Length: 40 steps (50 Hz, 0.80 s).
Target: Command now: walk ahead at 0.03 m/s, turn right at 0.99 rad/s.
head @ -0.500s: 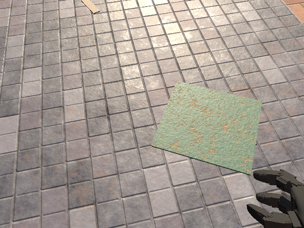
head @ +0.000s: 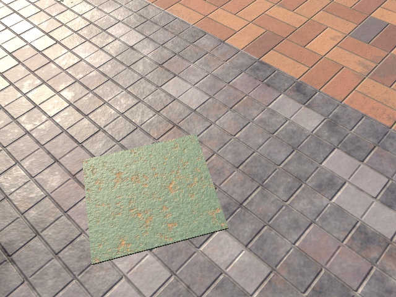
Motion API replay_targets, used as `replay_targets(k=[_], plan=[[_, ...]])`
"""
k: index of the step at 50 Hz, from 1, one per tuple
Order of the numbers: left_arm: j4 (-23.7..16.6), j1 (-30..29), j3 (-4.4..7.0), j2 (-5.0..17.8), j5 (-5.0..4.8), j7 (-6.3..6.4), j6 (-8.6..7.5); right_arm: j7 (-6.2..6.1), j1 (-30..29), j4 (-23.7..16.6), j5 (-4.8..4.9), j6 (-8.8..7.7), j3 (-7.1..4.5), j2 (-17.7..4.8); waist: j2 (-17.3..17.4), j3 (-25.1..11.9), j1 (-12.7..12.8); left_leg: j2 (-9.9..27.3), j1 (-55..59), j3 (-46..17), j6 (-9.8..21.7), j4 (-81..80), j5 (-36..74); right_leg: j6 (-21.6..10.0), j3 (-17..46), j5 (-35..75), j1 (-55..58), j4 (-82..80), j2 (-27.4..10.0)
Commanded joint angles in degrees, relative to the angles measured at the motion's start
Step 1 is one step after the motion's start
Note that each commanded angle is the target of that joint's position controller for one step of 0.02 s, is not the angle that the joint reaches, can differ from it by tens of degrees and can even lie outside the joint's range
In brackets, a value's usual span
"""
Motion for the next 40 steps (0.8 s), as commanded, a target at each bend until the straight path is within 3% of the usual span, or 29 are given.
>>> replay_targets(k=[1, 2, 3, 4, 5, 6, 8, 10, 14, 16, 17, 18, 19, 20, 21, 22, 24, 27, 28, 29, 30, 31, 32, 33, 34, 35, 36, 38, 40], plan=[[-4.01, 7.57, 5.11, 17.65, 2.52, 0.98, -2.04, -0.20, -5.11, -7.60, -2.03, -0.69, -0.90, -3.17, -18.25, -8.19, 3.61, -7.56, -24.90, -10.39, -2.13, 28.45, -21.63, -19.16, 36.11, 25.63, 17.37, -17.45, -17.90], [-4.06, 6.04, 4.70, 15.33, 3.03, 0.72, -3.32, -0.61, -8.13, -8.05, -1.06, -0.99, -1.39, -5.09, -11.71, -8.11, 4.12, -6.92, -25.59, -14.91, -0.54, 32.41, -17.26, -17.64, 32.27, 19.89, 16.41, -19.06, -15.71], [-4.07, 3.04, 4.20, 13.56, 2.12, 1.08, -3.99, -0.94, -6.91, -7.24, -0.44, -1.12, -1.62, -5.53, -9.67, -6.96, 1.77, -6.39, -25.39, -16.27, 0.54, 31.48, -11.53, -14.21, 28.57, 17.68, 14.98, -18.61, -12.81], [-4.65, 0.30, 3.55, 11.16, 0.78, 1.54, -3.83, -1.42, -4.76, -5.70, -0.82, -1.08, -1.90, -5.94, -6.98, -7.47, 0.30, -5.66, -23.94, -16.56, 0.38, 30.39, -7.96, -11.66, 25.47, 17.82, 14.11, -17.21, -10.91], [-5.20, -1.84, 3.13, 10.11, 0.17, 2.03, -3.42, -1.54, -3.75, -5.36, -1.36, -1.09, -2.02, -5.99, -7.51, -8.06, -0.70, -6.11, -20.99, -16.37, -0.18, 29.35, -5.60, -10.74, 23.40, 20.41, 11.60, -16.04, -9.46], [-5.48, -2.18, 2.80, 9.29, 0.34, 2.47, -3.04, -1.19, -3.52, -5.17, -1.38, -1.23, -1.93, -5.38, -7.74, -9.31, -1.12, -7.28, -17.82, -15.97, -0.67, 29.20, -3.89, -10.43, 22.19, 22.71, 9.90, -15.22, -7.83], [-5.21, -1.16, 2.88, 9.01, 0.51, 3.02, -2.64, -0.52, -3.67, -4.90, -0.62, -1.45, -1.21, -3.30, -7.11, -10.62, -0.82, -9.27, -15.20, -15.93, -1.27, 23.23, -1.78, -9.83, 21.98, 23.97, 10.15, -13.93, -5.97], [-5.08, -1.44, 2.38, 7.89, 0.60, 3.27, -2.53, 0.23, -2.64, -3.66, -0.29, -1.17, -0.24, -2.16, -7.81, -12.24, 0.00, -8.30, -12.19, -14.78, -1.72, 16.67, -0.08, -9.05, 19.46, 25.40, 11.96, -11.50, -6.24], [-3.20, -0.05, 0.28, 4.43, 2.05, 2.08, -2.67, 1.73, -2.04, -3.52, 0.35, -0.58, 0.82, -1.95, -9.85, -12.50, 2.08, -5.37, -2.07, -12.93, -0.79, 10.25, -2.49, -10.54, 20.11, 27.26, 8.54, -9.93, -8.57], [-1.87, -1.37, -1.48, 0.99, 2.30, 1.42, -3.30, 2.56, -0.21, -2.87, 0.38, -0.79, 1.58, 0.06, -8.90, -10.46, 0.37, -4.97, 6.28, -11.70, 0.75, -1.18, 3.37, -8.82, 18.12, 19.66, 4.68, -9.84, -7.42], [-0.80, 1.25, -1.48, 1.14, 2.53, 1.14, -3.75, 2.74, 0.60, -2.56, 0.14, -0.81, 1.82, 0.37, -8.33, -10.32, 0.70, -6.96, 9.95, -9.96, 1.63, -5.80, 5.84, -6.90, 16.47, 3.39, 3.23, -10.86, -4.84], [-0.41, 3.29, -0.86, 3.11, 2.93, 0.93, -4.31, 2.69, 0.71, -2.79, -0.17, -0.81, 1.35, -2.30, -6.29, -7.97, 2.43, -6.76, 9.66, -12.06, 3.36, -3.13, 1.09, -5.42, 15.63, -12.72, 0.65, -9.46, -2.25], [-0.82, 4.82, -0.63, 3.97, 3.32, 0.82, -4.92, 2.44, 2.86, -3.23, 0.33, -1.04, 0.65, -5.77, -0.92, -5.31, 3.62, -2.97, 6.96, -19.18, 7.24, -6.16, -13.05, -3.93, 13.09, -23.83, -2.64, -4.04, 0.72], [-2.56, 1.97, -0.30, 4.62, 1.99, 0.75, -5.83, 2.40, 6.09, -1.94, 0.62, -1.26, -0.68, -10.07, 8.33, 0.03, 2.48, 1.63, 2.39, -32.99, 14.10, -16.63, -35.82, -0.77, 4.49, -21.35, -7.67, 2.53, 4.92], [-3.43, -1.79, 0.12, 4.98, -0.40, 0.98, -7.31, 2.47, 8.04, -2.10, 0.44, -1.91, -1.07, -11.22, 14.09, 4.85, 0.66, 8.37, 1.03, -49.04, 18.77, -26.70, -43.76, 0.25, 1.30, -13.39, -10.94, 9.01, 6.24], [-4.74, -6.70, 0.45, 5.64, -1.50, 1.12, -8.63, 1.83, 10.31, -1.48, 0.31, -2.44, -0.86, -10.29, 14.39, 6.72, -1.54, 10.81, 1.94, -54.94, 20.30, -28.59, -40.63, 0.02, 4.58, -11.76, -14.15, 12.62, 5.08], [-5.44, -8.82, 0.17, 3.62, -0.27, 0.44, -10.77, 1.12, 12.38, -1.31, 0.79, -3.56, -0.65, -8.62, 11.04, 2.74, -2.12, 9.52, 8.22, -52.34, 18.72, -26.06, -30.43, -0.11, 7.46, -11.70, -16.85, 16.46, 3.71], [-4.19, -8.60, -0.41, -0.30, 0.60, -0.71, -12.70, 0.10, 10.20, -2.85, 2.48, -2.74, -0.64, -6.80, 8.95, -1.65, -0.93, 0.95, 7.41, -39.65, 14.49, -22.76, -16.59, 1.18, 4.11, -6.50, -6.42, 2.98, 5.94], [-2.74, -5.28, -1.48, -0.79, 4.45, -1.94, -9.94, 1.85, 7.45, -1.95, -2.34, -0.93, -2.52, -11.30, 9.70, -2.05, 0.23, -4.74, 3.86, -33.30, 13.60, -20.30, -14.10, 1.87, 0.67, -7.23, 0.32, -1.40, 8.48], [-2.35, -4.06, -1.25, -1.48, 3.72, -1.74, -8.62, 2.63, 6.05, -2.83, -2.21, -0.01, -2.83, -10.21, 9.53, -2.21, 0.91, -6.54, 0.43, -31.27, 13.16, -18.66, -11.37, 2.68, -0.78, -4.69, 5.94, -6.99, 9.67], [-1.54, -1.23, -1.33, -1.69, 2.70, -0.80, -7.83, 3.06, 4.33, -3.19, -1.37, 0.33, -2.61, -8.60, 7.70, -2.67, 3.01, -7.46, -3.83, -30.81, 12.08, -16.15, -9.75, 3.43, -1.84, 2.60, 13.81, -13.30, 9.78], [-0.19, 3.17, -0.71, 0.31, 2.21, 0.41, -7.44, 3.04, 3.46, -3.55, -0.84, 0.15, -2.37, -6.66, 5.65, -3.65, 5.14, -8.40, -11.59, -30.83, 10.22, -11.98, -10.13, 3.45, -0.61, 6.29, 24.97, -15.08, 7.93], [1.44, 11.05, 0.35, 4.59, 2.14, 1.63, -7.75, 2.86, 1.03, -4.98, -0.37, -0.62, -1.80, -4.07, 2.01, -6.78, 9.15, -10.36, -22.50, -27.98, 7.38, -3.29, -13.09, 1.97, 5.23, 2.85, 38.41, -14.96, 0.46], [1.09, 16.28, 1.49, 11.51, 3.87, 2.65, -8.14, 2.69, 0.68, -8.07, 0.70, -1.55, 0.23, 2.34, -12.40, -12.00, 10.86, -14.02, -29.50, -20.44, 5.65, 15.20, -17.68, -1.46, 26.54, -18.89, 43.44, -22.91, -17.82], [0.98, 12.04, 2.29, 13.66, 5.20, 3.04, -7.84, 2.60, -0.52, -9.86, -0.20, -1.48, 0.88, 0.79, -11.67, -9.38, 7.81, -7.73, -35.33, -17.00, 5.51, 24.25, -11.74, -6.68, 40.29, -28.00, 35.13, -25.61, -26.10], [0.49, 9.57, 1.07, 9.02, 5.14, 2.57, -8.18, 2.95, -2.24, -9.75, -1.30, -1.18, 0.47, -1.85, -5.62, -5.41, 6.72, -4.44, -35.95, -16.83, 5.93, 28.99, -7.16, -7.75, 36.82, -26.93, 31.03, -24.78, -23.69], [0.85, 9.01, 0.05, 6.18, 4.59, 1.96, -8.60, 3.80, -1.34, -8.81, -2.09, -1.05, 0.19, -2.61, -4.40, -3.32, 5.50, -3.98, -35.63, -16.38, 5.73, 30.69, -4.32, -6.45, 29.21, -22.14, 28.87, -24.76, -19.87], [2.22, 9.83, -0.64, 5.24, 4.04, 1.64, -9.00, 5.85, 0.77, -7.34, -2.49, -0.26, -0.14, -3.70, -7.04, -1.88, 4.26, -3.00, -33.59, -14.20, 4.95, 34.54, -1.43, -4.34, 17.71, -13.44, 26.10, -27.04, -14.68], [4.38, 12.54, -0.74, 5.07, 3.69, 1.11, -9.64, 6.82, -1.40, -7.88, -2.37, 0.35, 0.42, -3.19, -6.65, 0.41, 4.41, -2.45, -35.26, -13.64, 4.82, 37.35, 2.22, -3.61, 10.46, -4.79, 25.62, -28.22, -12.84]])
